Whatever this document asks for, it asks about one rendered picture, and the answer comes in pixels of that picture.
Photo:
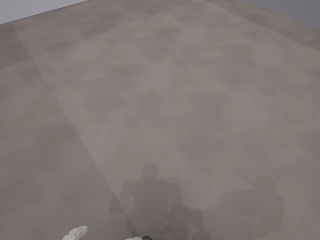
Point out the left robot hand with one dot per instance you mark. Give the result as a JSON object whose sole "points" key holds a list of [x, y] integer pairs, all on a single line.
{"points": [[76, 233]]}

